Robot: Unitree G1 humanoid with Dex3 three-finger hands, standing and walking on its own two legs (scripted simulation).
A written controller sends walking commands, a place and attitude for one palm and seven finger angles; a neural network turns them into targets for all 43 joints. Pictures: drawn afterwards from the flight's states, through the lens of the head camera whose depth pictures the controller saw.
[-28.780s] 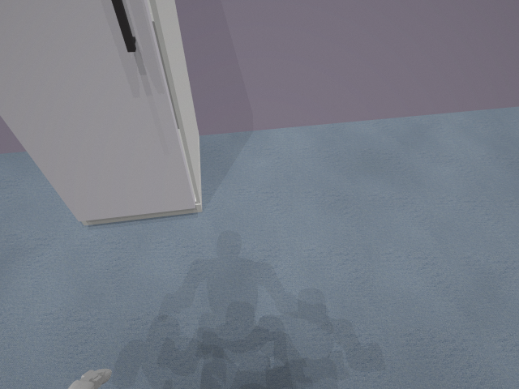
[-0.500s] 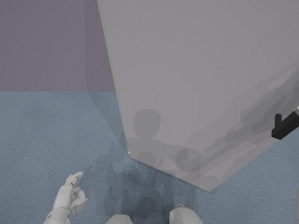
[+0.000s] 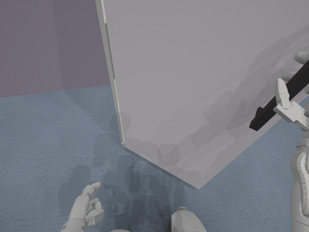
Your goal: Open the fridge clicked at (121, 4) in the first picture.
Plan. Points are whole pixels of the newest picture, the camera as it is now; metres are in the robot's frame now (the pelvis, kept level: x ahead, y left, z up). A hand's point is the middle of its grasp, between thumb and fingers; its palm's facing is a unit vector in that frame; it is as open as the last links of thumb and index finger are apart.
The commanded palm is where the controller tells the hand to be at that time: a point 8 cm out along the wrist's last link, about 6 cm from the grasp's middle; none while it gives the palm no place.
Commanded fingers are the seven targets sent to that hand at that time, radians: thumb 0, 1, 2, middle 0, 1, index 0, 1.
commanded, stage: walk backward, drawing the door open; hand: right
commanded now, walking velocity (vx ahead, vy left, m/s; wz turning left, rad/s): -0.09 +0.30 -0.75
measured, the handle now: (296, 78) +0.38 -0.20 +0.24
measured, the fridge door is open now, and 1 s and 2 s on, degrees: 43 73 76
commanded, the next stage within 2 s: stop walking and hold the door back in 1.02 s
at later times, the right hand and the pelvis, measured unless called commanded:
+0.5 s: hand (243, 147) +0.24 -0.09 +0.21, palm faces +0.47 +0.85 -0.24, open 7.6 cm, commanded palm +0.19 -0.12 +0.21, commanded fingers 0.00 -0.90 -0.90 0.45 1.40 0.45 1.40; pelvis -0.02 +0.16 -0.02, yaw -22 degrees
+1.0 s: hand (174, 180) +0.18 +0.01 +0.22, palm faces +0.72 +0.66 -0.21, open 7.5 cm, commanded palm +0.12 -0.01 +0.21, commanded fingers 0.00 -0.90 -0.90 0.45 1.40 0.45 1.40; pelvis +0.04 +0.33 +0.00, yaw -44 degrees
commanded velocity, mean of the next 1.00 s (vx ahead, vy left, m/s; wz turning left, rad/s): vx -0.11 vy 0.32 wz -0.67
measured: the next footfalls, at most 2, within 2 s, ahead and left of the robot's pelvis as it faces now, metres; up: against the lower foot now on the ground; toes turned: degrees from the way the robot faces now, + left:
right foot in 0.22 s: +0.00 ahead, -0.10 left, +0.00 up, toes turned -18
left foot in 0.46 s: +0.12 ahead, +0.25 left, +0.00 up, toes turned -19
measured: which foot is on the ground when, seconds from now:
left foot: down 0.00-0.22, up 0.24-0.44, down 0.46-0.74, up 0.76-1.00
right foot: up 0.00-0.20, down 0.22-0.48, up 0.50-0.72, down 0.74-1.00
